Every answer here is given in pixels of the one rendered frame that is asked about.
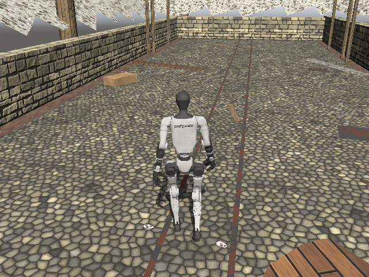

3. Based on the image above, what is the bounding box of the robot left shin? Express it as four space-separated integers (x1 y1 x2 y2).
170 188 179 224

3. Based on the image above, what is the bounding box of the robot left thigh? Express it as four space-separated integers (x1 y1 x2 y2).
165 160 179 198

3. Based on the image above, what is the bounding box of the robot left upper arm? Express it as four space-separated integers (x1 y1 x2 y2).
159 117 171 150

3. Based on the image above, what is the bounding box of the robot left forearm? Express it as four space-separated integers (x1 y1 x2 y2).
154 142 165 172

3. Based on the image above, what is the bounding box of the robot right upper arm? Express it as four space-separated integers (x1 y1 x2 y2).
195 116 210 147

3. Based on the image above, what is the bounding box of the robot left hand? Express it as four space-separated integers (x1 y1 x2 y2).
153 171 167 188

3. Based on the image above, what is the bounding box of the robot right forearm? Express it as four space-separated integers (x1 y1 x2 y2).
205 138 214 161

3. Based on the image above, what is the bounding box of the robot right hand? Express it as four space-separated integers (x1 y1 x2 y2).
203 159 216 171

